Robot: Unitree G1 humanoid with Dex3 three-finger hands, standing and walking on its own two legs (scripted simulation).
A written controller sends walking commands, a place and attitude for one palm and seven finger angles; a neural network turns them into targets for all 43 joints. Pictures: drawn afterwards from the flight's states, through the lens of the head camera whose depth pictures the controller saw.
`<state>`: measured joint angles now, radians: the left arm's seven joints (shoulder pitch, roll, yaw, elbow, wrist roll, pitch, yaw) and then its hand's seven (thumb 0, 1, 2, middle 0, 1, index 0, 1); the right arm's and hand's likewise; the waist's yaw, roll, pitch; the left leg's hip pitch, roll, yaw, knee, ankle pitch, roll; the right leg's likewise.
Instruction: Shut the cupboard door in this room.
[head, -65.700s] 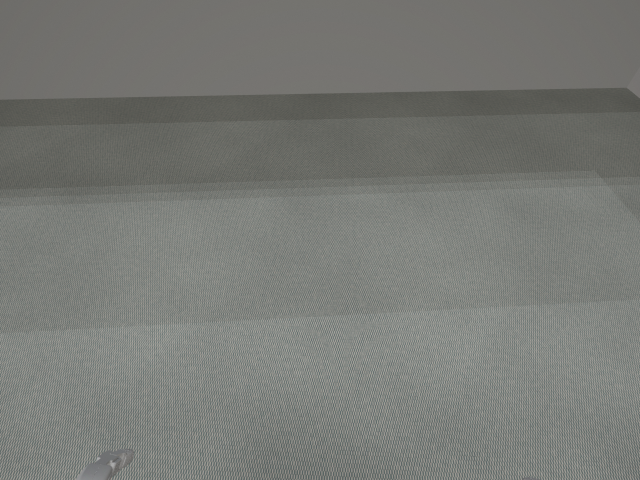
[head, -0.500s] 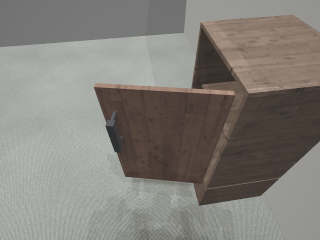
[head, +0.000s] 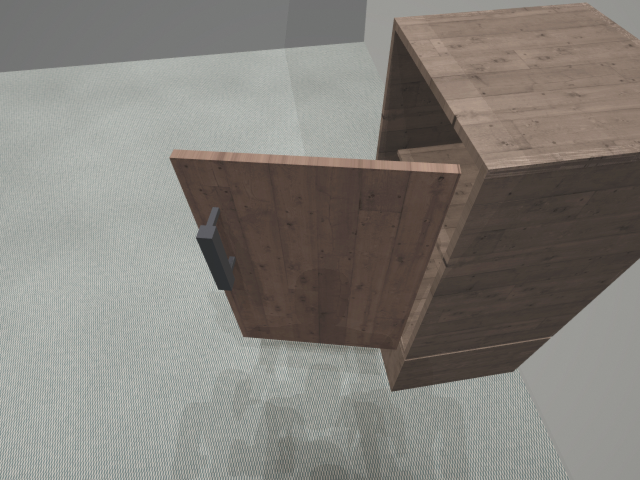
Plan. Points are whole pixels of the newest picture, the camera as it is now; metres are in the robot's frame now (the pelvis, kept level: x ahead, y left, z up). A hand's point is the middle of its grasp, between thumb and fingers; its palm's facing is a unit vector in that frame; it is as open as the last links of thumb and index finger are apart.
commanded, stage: raise the hand and make a fist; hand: left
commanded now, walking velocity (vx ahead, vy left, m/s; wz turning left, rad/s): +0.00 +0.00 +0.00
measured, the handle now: (220, 250) +0.45 +0.20 -0.04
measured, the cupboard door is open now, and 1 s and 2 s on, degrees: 76 76 76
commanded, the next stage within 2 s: bring the fist close to the handle in 1.86 s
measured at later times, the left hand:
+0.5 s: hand out of the picture +0.10 +0.20 -0.06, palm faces +0.05 -1.00 -0.05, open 5.5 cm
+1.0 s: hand (160, 471) +0.14 +0.21 -0.07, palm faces -0.10 -0.99 -0.02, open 3.4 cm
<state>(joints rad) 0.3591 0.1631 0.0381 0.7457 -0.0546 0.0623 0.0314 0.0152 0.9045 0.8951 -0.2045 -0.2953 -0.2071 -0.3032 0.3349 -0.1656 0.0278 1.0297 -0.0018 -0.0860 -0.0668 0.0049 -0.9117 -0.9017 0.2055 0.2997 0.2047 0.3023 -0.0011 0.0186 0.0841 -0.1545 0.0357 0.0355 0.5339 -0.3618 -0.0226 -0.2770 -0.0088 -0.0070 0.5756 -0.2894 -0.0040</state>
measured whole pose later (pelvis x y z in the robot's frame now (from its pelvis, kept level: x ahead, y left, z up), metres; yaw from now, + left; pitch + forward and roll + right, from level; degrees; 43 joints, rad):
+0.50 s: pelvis -0.07 +0.00 -0.12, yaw +4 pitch +14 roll -2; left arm 0.45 0.22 0.14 0.00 -0.29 -0.61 -0.36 0.02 0.90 0.90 -0.54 -0.67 -0.55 -0.67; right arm 0.10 -0.27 -0.04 0.49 0.00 -0.29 -0.04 0.01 -0.91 -0.90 0.20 0.30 0.20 0.30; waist 0.07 -0.02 -0.10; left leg -0.98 0.02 -0.08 1.36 -0.63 -0.04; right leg -1.03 -0.05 -0.09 1.29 -0.51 -0.02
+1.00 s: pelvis -0.07 +0.03 -0.11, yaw +3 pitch +17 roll -3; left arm 0.41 0.26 0.10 -0.07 -0.26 -0.40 -0.33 0.02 0.90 0.90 -1.00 -1.16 -1.00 -1.17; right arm 0.25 -0.27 -0.01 0.51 0.03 -0.24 -0.06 0.01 -0.91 -0.90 0.21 0.30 0.21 0.30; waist -0.02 0.01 -0.13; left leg -1.00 0.00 -0.03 1.32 -0.61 0.02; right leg -1.04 -0.05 -0.04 1.23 -0.47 0.03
